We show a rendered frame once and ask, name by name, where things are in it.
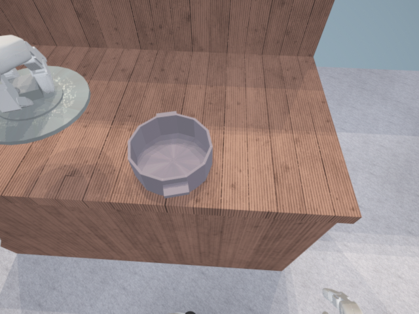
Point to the pot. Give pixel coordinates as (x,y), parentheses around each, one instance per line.
(171,154)

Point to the table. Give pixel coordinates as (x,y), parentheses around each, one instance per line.
(244,69)

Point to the robot left hand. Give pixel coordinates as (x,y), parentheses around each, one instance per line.
(14,51)

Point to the robot right hand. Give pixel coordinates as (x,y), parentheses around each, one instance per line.
(341,302)

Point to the knob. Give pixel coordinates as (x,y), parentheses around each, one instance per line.
(28,87)

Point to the lid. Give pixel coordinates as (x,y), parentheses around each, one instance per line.
(49,115)

